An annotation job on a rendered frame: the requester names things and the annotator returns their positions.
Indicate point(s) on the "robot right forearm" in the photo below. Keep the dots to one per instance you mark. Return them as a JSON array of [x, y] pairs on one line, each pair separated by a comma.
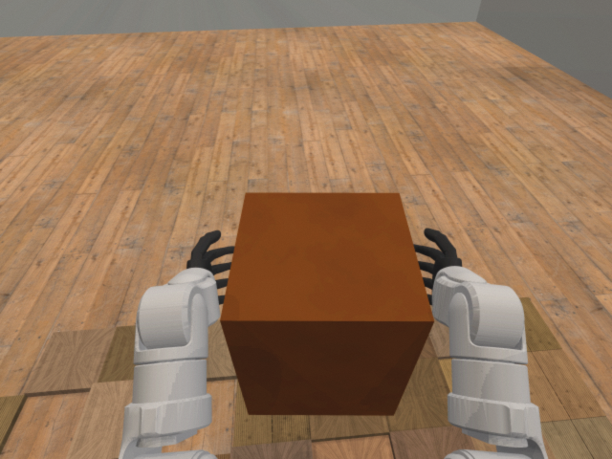
[[490, 398]]

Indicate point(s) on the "carton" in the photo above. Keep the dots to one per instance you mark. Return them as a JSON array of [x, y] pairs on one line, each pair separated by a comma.
[[325, 311]]

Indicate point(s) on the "robot left forearm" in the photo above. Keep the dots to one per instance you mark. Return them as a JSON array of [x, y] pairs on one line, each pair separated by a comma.
[[170, 400]]

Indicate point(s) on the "robot left hand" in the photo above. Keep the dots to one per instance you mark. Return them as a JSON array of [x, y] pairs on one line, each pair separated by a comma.
[[201, 258]]

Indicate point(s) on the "robot right hand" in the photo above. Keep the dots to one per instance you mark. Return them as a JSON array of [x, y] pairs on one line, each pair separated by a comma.
[[445, 258]]

